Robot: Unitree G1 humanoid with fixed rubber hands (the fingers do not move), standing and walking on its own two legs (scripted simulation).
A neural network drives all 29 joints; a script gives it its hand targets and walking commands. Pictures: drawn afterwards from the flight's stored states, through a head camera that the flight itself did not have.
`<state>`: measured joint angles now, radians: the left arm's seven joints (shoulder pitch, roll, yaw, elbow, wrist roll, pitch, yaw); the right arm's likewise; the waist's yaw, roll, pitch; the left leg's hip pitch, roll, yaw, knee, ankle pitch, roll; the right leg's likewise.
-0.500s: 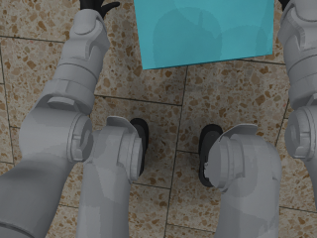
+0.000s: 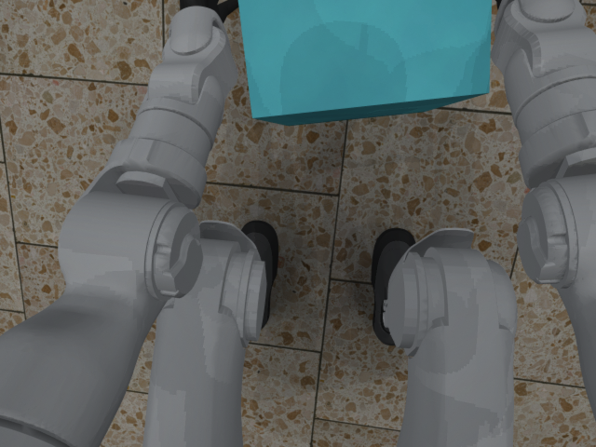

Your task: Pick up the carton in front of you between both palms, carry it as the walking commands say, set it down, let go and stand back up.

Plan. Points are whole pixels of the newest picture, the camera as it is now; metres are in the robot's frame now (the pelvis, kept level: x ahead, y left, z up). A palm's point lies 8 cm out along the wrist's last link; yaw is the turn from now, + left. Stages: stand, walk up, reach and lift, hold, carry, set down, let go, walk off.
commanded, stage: reach and lift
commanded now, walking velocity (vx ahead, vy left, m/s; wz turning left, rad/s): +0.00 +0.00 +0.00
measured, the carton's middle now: (353, 25) +0.53 -0.04 -0.25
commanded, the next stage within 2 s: none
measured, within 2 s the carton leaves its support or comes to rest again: leaves its support in 0.14 s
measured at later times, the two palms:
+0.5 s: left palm out of the picture +0.51 +0.10 -0.03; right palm out of the picture +0.50 -0.20 -0.03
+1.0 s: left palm out of the picture +0.48 +0.11 +0.12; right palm out of the picture +0.47 -0.19 +0.12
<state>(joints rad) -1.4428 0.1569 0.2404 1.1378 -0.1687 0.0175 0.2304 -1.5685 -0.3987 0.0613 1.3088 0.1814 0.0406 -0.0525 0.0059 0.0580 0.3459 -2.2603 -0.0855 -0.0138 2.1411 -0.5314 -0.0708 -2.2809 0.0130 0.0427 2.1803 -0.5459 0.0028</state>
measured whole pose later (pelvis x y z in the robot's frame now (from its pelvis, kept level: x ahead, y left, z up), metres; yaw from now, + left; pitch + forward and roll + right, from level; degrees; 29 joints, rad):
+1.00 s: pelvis +0.03 +0.01 +0.17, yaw -5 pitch +39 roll +1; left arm -0.82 -0.10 0.46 0.59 0.14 0.32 0.12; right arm -0.88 -0.04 -0.34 0.70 -0.17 0.35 -0.02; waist 0.01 0.03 -0.20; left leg -1.77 -0.13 -0.09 1.61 -0.52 -0.06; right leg -1.79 0.10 0.10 1.61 -0.50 0.05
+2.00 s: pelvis +0.11 +0.01 +0.40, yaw -5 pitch +0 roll +0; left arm -0.26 -0.15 0.27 0.41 0.24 0.54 0.03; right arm -0.23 0.15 -0.24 0.40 -0.24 0.57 -0.03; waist 0.00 0.01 -0.10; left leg -0.23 -0.06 -0.15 0.48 -0.25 0.00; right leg -0.24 0.05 0.14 0.47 -0.23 0.01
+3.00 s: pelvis +0.11 +0.00 +0.41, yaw -5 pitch -5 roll +0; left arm -0.27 -0.15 0.24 0.30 0.28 0.68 0.00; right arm -0.25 0.15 -0.21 0.28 -0.27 0.71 -0.01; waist 0.00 0.01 -0.02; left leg -0.07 -0.04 -0.14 0.37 -0.21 0.00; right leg -0.08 0.04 0.13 0.37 -0.19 0.01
